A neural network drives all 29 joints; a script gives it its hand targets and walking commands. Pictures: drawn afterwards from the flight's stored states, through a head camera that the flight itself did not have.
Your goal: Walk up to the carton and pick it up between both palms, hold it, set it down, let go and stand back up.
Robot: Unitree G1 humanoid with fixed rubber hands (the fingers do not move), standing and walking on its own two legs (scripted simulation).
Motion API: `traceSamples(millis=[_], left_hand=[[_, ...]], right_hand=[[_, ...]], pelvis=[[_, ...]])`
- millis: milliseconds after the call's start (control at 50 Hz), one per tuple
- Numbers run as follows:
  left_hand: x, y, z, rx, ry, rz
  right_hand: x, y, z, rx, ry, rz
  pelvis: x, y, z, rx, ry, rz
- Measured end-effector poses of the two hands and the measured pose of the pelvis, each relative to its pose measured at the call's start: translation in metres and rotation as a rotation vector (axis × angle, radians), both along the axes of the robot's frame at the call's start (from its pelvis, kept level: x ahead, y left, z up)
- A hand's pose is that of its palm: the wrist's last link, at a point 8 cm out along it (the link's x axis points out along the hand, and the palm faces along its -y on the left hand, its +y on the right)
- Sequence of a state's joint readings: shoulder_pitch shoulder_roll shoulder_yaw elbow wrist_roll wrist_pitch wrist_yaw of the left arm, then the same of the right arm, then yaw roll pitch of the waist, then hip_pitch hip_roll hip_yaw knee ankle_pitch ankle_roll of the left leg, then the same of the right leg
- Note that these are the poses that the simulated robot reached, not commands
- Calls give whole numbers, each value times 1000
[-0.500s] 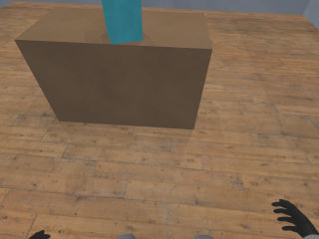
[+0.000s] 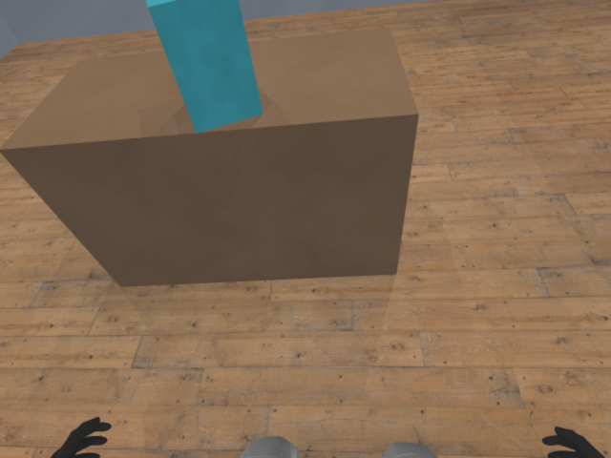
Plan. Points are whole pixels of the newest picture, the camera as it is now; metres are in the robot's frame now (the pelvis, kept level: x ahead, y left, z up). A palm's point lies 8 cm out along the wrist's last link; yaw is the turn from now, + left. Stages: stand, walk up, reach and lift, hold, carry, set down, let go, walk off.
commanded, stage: walk up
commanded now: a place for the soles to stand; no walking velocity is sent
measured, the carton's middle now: (206, 54) +0.99 +0.22 +0.10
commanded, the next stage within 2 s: none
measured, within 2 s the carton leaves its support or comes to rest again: neither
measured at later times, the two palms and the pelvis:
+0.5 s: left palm (51, 342) +0.32 +0.43 -0.04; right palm (483, 353) +0.25 -0.22 -0.04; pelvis +0.18 +0.11 +0.01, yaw -1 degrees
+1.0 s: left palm (9, 309) +0.39 +0.54 -0.04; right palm (382, 221) +0.52 -0.13 -0.05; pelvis +0.35 +0.19 -0.02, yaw -1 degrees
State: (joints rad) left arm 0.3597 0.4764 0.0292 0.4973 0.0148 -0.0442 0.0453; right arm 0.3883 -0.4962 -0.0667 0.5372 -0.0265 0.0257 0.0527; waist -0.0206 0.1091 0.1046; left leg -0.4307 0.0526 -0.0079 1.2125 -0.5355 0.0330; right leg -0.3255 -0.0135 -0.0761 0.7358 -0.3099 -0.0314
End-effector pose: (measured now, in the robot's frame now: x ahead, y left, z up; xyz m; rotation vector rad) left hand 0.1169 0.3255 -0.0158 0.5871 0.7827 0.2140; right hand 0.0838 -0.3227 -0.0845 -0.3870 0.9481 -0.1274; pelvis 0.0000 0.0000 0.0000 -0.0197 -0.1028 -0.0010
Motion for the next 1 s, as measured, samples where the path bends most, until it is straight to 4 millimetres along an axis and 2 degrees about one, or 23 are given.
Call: traceSamples(millis=[100,160,220,300,360,440,500,580,660,700,740,880,940,1000], left_hand=[[-22,34,-5,16,89,81],[-20,57,-12,16,115,113],[-1,81,-25,-2,122,126],[44,111,-50,-33,123,115],[90,114,-56,-81,110,93],[159,108,-40,-107,52,1],[202,104,-24,-104,30,-59],[249,100,-8,-70,31,-117],[284,104,-2,-8,-7,-118],[291,111,0,23,-28,-95],[290,119,2,35,-31,-58],[262,167,0,61,79,57],[261,192,-10,58,117,93],[276,216,-29,24,132,108]], right_hand=[[84,17,24,-31,-86,84],[125,38,36,-37,-116,128],[162,60,42,-51,-143,149],[196,88,43,-87,-180,139],[199,100,43,-93,-192,81],[178,105,43,-94,-111,-9],[163,102,40,-97,-46,-69],[157,97,28,-72,17,-128],[176,98,1,-28,63,-136],[196,105,-8,-12,87,-111],[226,112,-8,-7,78,-69],[353,143,20,-30,-86,68],[399,166,29,-34,-135,102],[434,191,30,-52,-168,111]], pelvis=[[32,18,4,-12,-1,12],[54,32,2,-15,4,22],[80,52,-4,-19,16,25],[115,84,-18,33,15,23],[135,99,-17,26,16,7],[160,108,-2,26,14,-8],[178,113,6,21,22,-18],[206,115,9,27,32,-34],[236,111,-3,2,26,-29],[249,112,-6,-5,20,-17],[262,116,-5,-6,14,-13],[305,145,-1,-1,2,-4],[325,164,-5,-1,8,-3],[347,187,-15,7,14,-11]])
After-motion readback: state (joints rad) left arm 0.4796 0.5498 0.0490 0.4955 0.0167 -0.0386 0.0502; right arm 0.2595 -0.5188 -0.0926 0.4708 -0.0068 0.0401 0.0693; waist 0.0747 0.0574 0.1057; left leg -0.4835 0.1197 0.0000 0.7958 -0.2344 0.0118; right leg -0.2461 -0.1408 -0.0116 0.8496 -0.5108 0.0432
